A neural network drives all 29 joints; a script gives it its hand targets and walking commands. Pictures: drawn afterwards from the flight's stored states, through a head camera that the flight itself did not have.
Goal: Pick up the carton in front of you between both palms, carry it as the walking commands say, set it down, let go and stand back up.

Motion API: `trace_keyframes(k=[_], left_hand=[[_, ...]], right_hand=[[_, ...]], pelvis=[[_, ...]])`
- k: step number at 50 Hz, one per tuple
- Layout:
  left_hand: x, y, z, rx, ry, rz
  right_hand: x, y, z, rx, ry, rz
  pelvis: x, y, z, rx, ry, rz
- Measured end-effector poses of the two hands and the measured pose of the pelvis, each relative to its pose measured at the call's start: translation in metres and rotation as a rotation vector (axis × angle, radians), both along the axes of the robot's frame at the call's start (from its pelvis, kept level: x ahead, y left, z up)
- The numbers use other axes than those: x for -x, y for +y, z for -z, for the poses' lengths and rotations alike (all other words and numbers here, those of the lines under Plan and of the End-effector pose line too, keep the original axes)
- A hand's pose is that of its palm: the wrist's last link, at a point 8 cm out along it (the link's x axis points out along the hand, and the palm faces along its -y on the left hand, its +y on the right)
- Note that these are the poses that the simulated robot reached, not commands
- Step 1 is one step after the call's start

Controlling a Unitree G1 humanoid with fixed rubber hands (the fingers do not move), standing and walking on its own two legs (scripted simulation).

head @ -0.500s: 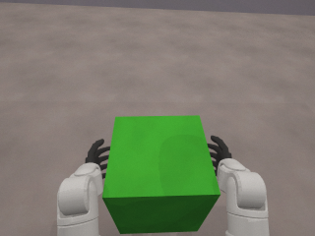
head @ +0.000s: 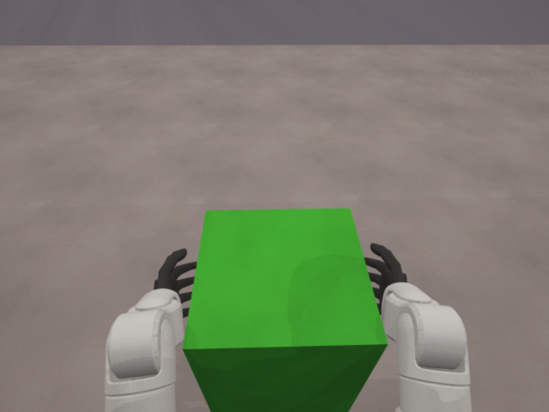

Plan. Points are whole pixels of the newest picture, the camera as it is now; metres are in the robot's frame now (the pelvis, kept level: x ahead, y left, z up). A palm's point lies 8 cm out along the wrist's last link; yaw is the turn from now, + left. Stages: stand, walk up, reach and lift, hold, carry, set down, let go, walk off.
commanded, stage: carry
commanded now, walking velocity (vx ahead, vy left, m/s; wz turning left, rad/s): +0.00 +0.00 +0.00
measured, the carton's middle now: (279, 315) +0.28 +0.00 +0.03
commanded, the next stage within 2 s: hold in 1.36 s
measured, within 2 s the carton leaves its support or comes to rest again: neither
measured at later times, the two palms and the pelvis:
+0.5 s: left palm (165, 330) +0.24 +0.15 +0.07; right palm (393, 321) +0.24 -0.15 +0.08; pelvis -0.03 +0.00 +0.00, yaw +0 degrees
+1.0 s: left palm (166, 339) +0.24 +0.16 +0.03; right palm (381, 328) +0.24 -0.14 +0.04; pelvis -0.05 +0.00 +0.00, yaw +0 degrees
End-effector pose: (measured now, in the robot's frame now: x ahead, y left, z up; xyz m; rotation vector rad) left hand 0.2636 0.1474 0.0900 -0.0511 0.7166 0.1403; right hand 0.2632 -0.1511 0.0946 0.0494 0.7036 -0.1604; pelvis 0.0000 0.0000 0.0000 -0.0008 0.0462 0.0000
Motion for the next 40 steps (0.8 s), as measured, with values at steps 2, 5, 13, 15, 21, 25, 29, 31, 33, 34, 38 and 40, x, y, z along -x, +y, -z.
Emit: trace_keyframes(k=[2, 5, 13, 15, 21, 25, 29, 31, 33, 34, 38, 40], left_hand=[[0.001, -0.001, 0.001, 0.001, 0.0, -0.001], [0.003, -0.001, 0.002, 0.002, -0.001, -0.002], [0.013, -0.002, 0.003, 0.001, 0.001, -0.001], [0.015, -0.002, 0.005, 0.0, 0.004, 0.0], [0.023, -0.001, 0.013, -0.01, 0.01, 0.006], [0.028, 0.001, 0.019, -0.019, 0.004, 0.009], [0.033, 0.003, 0.025, -0.027, -0.003, 0.013], [0.034, 0.004, 0.029, -0.033, -0.004, 0.017], [0.035, 0.005, 0.033, -0.039, -0.004, 0.022], [0.035, 0.005, 0.036, -0.041, -0.004, 0.025], [0.035, 0.006, 0.046, -0.051, -0.005, 0.036], [0.033, 0.006, 0.05, -0.053, -0.006, 0.04]], right_hand=[[0.0, -0.001, 0.001, 0.002, 0.0, -0.002], [0.002, -0.001, 0.001, 0.004, -0.001, -0.004], [0.011, -0.002, 0.002, 0.007, 0.001, -0.006], [0.014, -0.002, 0.004, 0.008, 0.005, -0.007], [0.022, -0.001, 0.013, 0.013, 0.011, -0.018], [0.026, 0.001, 0.019, 0.022, 0.004, -0.028], [0.029, 0.003, 0.025, 0.035, -0.002, -0.039], [0.031, 0.003, 0.028, 0.042, -0.003, -0.045], [0.031, 0.004, 0.032, 0.05, -0.003, -0.049], [0.032, 0.004, 0.034, 0.054, -0.003, -0.052], [0.031, 0.005, 0.043, 0.067, -0.004, -0.06], [0.029, 0.005, 0.047, 0.072, -0.004, -0.063]], pelvis=[[0.0, -0.001, 0.001, -0.001, -0.001, 0.0], [0.002, -0.002, 0.001, -0.001, -0.004, -0.001], [0.01, -0.003, 0.001, -0.001, -0.012, -0.002], [0.012, -0.003, 0.001, -0.001, -0.013, -0.002], [0.021, -0.002, 0.0, 0.001, -0.016, -0.003], [0.027, -0.001, 0.0, 0.001, -0.016, -0.005], [0.032, 0.0, -0.001, 0.003, -0.015, -0.007], [0.035, 0.0, -0.001, 0.003, -0.015, -0.007], [0.037, 0.001, -0.001, 0.003, -0.015, -0.007], [0.038, 0.001, -0.001, 0.003, -0.015, -0.007], [0.043, 0.002, 0.0, 0.003, -0.014, -0.006], [0.046, 0.003, 0.0, 0.003, -0.014, -0.006]])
